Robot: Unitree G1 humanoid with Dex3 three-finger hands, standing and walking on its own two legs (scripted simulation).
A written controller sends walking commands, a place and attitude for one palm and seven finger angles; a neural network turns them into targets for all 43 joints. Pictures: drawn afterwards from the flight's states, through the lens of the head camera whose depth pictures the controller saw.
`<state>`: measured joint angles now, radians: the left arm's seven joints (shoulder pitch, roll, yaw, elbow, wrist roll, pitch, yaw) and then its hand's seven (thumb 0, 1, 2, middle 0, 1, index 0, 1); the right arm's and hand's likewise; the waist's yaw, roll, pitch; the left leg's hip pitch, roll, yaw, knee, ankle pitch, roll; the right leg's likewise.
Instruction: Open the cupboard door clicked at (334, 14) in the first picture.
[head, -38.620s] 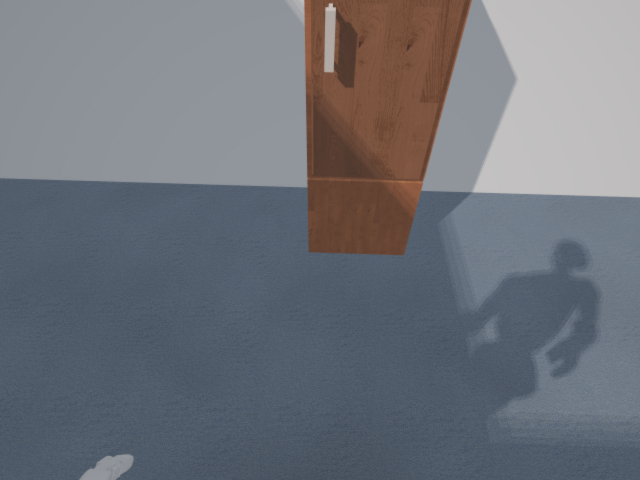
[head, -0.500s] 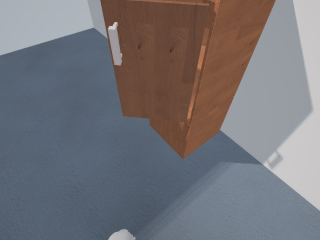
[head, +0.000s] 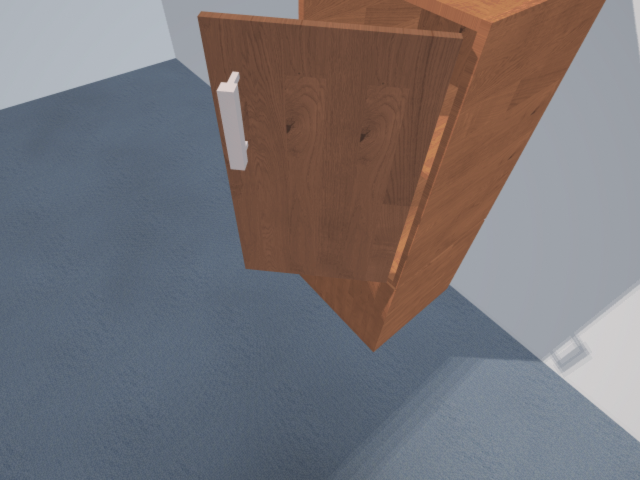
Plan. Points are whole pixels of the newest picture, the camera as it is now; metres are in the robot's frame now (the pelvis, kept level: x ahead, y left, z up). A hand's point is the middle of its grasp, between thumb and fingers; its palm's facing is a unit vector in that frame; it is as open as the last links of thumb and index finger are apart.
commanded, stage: come to a stop and stand still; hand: left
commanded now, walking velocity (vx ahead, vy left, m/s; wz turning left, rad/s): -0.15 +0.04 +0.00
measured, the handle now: (236, 122) +0.60 +0.17 +0.11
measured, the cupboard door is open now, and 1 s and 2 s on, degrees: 45 45 45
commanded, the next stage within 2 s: look again from close up in 0.88 s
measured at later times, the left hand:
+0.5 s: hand out of the picture +0.04 +0.21 -0.17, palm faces +0.06 -0.98 -0.19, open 7.4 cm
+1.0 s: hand out of the picture -0.03 +0.18 -0.17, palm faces +0.01 -0.99 -0.16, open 7.4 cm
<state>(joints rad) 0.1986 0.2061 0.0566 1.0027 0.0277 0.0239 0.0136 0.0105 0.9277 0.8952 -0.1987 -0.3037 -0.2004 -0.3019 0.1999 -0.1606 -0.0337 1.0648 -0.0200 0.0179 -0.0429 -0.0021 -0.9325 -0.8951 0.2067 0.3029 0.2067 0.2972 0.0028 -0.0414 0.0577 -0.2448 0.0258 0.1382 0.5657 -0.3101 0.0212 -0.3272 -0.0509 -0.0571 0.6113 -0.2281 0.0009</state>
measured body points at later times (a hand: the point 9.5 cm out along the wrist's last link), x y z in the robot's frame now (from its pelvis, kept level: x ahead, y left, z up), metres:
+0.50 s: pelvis -0.01 +0.02 +0.01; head +0.01 +0.04 +0.46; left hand +0.04 +0.26 -0.15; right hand +0.03 -0.21 -0.14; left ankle -0.03 +0.11 -0.73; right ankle -0.03 -0.11 -0.72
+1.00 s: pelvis -0.02 +0.02 +0.01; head -0.01 +0.03 +0.46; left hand -0.03 +0.23 -0.15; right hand -0.03 -0.21 -0.14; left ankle -0.03 +0.11 -0.73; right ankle -0.04 -0.12 -0.73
